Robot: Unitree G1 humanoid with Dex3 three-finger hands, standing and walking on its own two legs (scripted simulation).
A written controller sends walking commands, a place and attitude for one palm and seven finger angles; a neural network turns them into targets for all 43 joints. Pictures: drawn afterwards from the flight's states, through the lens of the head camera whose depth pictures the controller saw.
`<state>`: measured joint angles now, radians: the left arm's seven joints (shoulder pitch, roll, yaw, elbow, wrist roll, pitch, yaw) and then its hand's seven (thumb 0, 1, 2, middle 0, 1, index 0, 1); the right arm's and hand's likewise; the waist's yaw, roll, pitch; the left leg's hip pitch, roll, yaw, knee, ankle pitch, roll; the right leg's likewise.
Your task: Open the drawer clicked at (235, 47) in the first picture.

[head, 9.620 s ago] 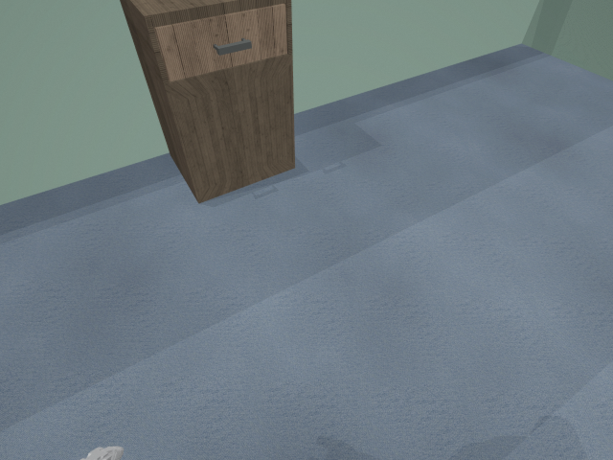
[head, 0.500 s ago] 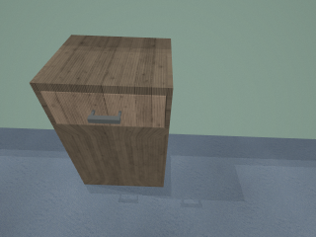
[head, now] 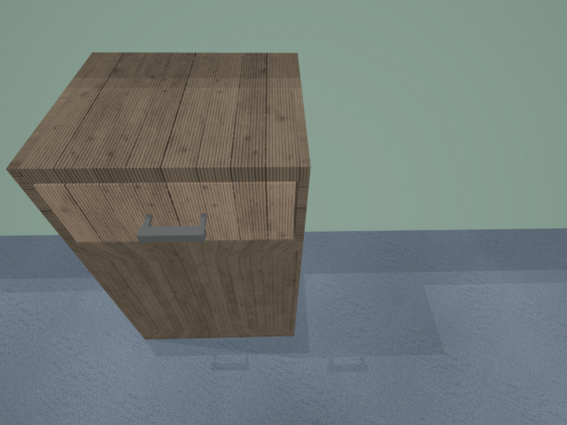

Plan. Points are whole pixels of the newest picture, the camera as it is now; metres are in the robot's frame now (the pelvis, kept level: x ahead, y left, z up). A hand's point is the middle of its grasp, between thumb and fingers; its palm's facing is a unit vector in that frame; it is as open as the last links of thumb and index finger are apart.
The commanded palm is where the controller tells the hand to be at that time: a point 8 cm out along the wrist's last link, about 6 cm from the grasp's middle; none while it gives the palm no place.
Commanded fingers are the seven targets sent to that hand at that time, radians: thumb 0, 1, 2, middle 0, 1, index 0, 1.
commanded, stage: come to a stop and stand still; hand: left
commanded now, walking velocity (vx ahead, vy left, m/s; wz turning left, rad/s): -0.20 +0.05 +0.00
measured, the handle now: (174, 226) +0.49 +0.24 -0.07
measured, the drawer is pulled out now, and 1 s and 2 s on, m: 0.00 0.00 0.00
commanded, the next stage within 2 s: look again from close up in 1.42 s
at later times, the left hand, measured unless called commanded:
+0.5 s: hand out of the picture +0.02 +0.20 -0.17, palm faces +0.05 -0.98 -0.22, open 7.3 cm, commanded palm none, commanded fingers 0.00 0.90 0.90 -0.20 -0.30 -0.20 -0.30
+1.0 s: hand out of the picture -0.08 +0.14 -0.17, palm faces +0.05 -0.99 -0.13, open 7.4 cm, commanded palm none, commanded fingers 0.00 0.90 0.90 -0.20 -0.30 -0.20 -0.30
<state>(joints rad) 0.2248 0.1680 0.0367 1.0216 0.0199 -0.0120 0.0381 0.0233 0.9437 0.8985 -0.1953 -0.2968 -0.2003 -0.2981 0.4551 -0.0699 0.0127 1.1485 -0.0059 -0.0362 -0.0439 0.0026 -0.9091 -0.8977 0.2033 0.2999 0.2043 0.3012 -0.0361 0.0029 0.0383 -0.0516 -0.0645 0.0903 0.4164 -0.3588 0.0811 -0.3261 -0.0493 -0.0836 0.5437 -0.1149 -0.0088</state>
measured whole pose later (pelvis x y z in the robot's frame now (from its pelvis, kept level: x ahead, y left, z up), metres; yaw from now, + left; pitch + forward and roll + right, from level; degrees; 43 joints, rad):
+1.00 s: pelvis -0.04 +0.01 +0.01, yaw +0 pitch -2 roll +0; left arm 0.38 0.08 -0.02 1.13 0.02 0.00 0.05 0.00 0.91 0.90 -0.20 -0.30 -0.20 -0.30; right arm 0.37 -0.11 0.01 1.18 -0.01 0.01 -0.03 0.00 -0.91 -0.90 0.20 0.30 0.20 0.30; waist -0.01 0.00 0.00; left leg -0.13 -0.02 0.13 0.38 -0.22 0.06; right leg -0.17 -0.02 -0.05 0.41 -0.20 0.00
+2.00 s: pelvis -0.02 -0.01 +0.00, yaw +0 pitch -1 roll +0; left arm 0.30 0.15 -0.02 1.09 0.01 -0.02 0.04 0.00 0.92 0.90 -0.20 -0.30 -0.20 -0.30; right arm 0.32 -0.15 0.03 1.10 -0.01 -0.02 -0.02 0.01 -0.91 -0.90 0.20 0.30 0.20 0.30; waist -0.01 0.03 0.00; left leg -0.14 -0.01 0.12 0.45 -0.29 0.04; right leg -0.19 -0.01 -0.06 0.49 -0.28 -0.02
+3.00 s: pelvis -0.03 -0.04 -0.02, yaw -2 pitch +8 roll +2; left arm 0.28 0.37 -0.03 0.03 1.01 -0.04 0.32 0.00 0.07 0.54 -0.28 -0.83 -0.28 -0.83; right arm 0.16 -0.23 0.00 0.62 -0.05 0.09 -0.01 0.01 -0.91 -0.90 0.21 0.30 0.21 0.30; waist 0.06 0.04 -0.07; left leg -0.45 0.01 0.05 0.67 -0.36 -0.01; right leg -0.50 0.03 -0.04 0.72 -0.36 -0.08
